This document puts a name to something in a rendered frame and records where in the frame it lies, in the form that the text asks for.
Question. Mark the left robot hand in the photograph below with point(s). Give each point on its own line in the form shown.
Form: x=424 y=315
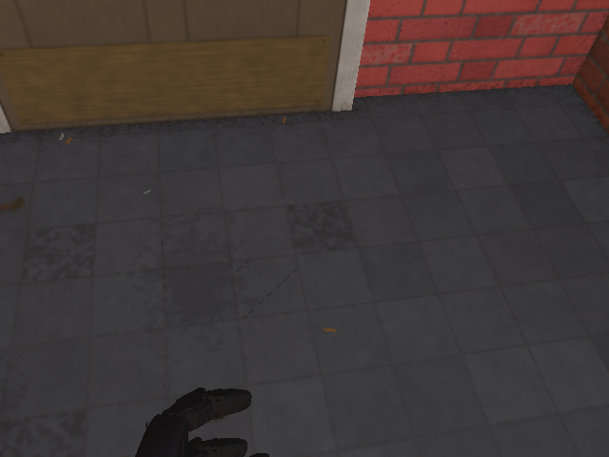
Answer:
x=167 y=434

